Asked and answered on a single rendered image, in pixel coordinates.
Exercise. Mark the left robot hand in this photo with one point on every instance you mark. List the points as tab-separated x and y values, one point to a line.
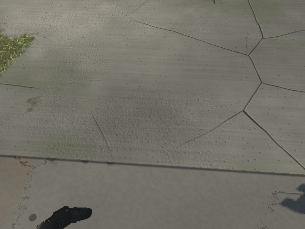
64	217

